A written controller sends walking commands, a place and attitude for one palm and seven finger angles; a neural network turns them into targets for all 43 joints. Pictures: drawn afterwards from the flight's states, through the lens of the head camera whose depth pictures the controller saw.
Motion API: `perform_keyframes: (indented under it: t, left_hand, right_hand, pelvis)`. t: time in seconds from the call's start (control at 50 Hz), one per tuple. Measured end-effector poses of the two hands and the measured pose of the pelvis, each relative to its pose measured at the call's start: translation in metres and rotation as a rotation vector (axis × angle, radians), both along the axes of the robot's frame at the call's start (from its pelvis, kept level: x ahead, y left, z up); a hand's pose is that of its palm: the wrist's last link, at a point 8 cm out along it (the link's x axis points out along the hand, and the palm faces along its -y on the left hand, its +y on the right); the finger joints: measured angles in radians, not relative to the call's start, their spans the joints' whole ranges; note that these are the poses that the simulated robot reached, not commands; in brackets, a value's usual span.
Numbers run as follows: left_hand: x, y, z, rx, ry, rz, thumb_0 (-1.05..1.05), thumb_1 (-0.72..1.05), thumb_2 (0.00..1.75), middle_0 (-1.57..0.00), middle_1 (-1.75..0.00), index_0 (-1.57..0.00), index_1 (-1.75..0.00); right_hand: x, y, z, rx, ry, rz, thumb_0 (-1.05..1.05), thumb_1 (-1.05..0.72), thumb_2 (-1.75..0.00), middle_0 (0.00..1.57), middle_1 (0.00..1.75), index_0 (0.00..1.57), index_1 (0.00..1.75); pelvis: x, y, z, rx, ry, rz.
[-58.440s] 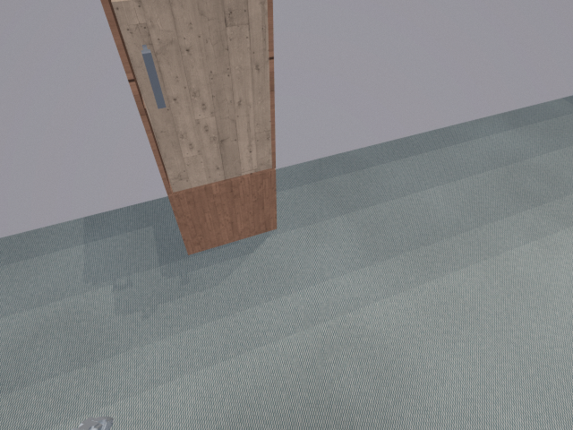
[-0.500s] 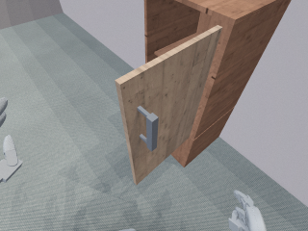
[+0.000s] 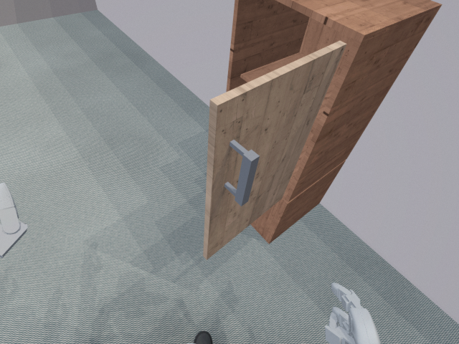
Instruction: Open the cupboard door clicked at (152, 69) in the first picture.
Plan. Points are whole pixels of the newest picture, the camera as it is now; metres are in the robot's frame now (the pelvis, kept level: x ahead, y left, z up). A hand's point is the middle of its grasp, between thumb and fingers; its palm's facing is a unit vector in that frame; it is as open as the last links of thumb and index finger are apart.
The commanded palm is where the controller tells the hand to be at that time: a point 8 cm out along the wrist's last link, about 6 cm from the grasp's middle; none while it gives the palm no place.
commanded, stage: step back with the hand held close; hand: left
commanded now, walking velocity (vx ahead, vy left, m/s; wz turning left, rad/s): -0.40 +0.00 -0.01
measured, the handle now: (238, 174) +0.42 +0.02 +0.05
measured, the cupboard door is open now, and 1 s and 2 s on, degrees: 93 93 93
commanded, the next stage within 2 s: stop stepping back and stand still in 0.16 s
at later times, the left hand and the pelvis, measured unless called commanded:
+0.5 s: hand out of the picture +0.07 +0.28 +0.16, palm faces +0.35 -0.82 -0.45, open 7.4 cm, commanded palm +0.05 +0.31 +0.18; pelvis -0.12 +0.02 -0.01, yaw -4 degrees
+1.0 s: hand out of the picture +0.03 +0.30 +0.16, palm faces +0.41 -0.79 -0.46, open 7.4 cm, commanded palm -0.02 +0.33 +0.18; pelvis -0.17 +0.04 +0.00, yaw -2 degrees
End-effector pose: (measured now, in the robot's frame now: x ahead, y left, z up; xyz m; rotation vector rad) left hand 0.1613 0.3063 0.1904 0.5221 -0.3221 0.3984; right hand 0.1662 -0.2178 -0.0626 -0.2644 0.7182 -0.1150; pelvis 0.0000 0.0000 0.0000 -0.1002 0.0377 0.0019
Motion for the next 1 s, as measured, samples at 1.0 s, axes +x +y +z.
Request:
perform_keyframes:
  t: [1.0]
  left_hand:
    - [-0.171, 0.027, -0.012, -0.011, 0.112, 0.025, 0.01, 0.89, 0.89, -0.21, -0.31, -0.22, -0.30]
  right_hand:
    - [-0.197, 0.026, -0.026, 0.059, 0.031, -0.062, 0.01, -0.90, -0.90, 0.20, 0.30, 0.20, 0.30]
  pelvis:
    - [-0.169, 0.037, -0.002, 0.091, -0.055, -0.042]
